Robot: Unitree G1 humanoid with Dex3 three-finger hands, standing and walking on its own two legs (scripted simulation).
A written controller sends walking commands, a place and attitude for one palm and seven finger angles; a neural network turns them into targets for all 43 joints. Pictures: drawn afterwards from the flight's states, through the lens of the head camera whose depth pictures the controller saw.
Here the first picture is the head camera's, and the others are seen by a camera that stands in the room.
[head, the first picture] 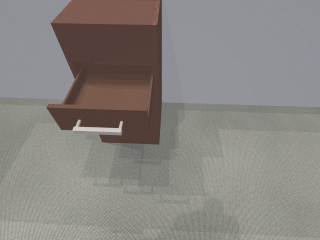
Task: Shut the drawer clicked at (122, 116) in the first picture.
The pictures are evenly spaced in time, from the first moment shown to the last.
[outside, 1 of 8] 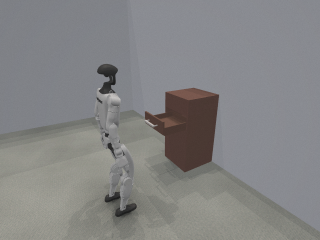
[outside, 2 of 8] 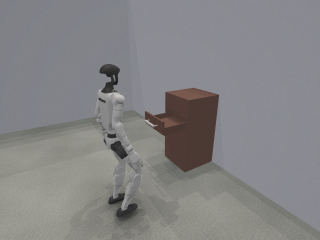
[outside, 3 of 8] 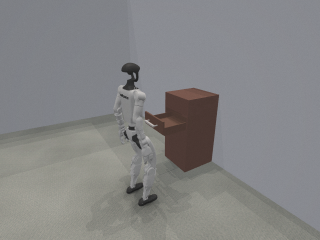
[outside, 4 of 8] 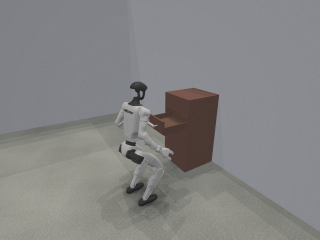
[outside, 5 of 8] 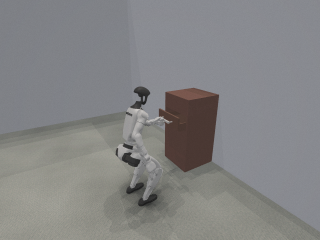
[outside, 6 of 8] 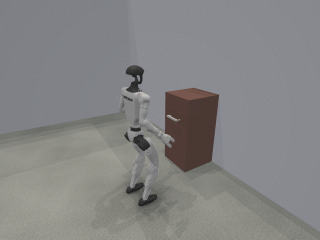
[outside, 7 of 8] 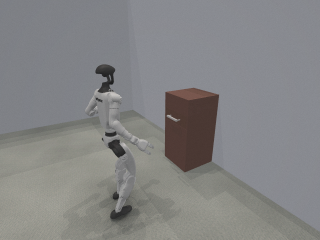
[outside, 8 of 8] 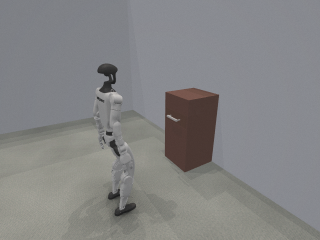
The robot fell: no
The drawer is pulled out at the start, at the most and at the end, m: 0.30 0.30 0.00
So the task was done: yes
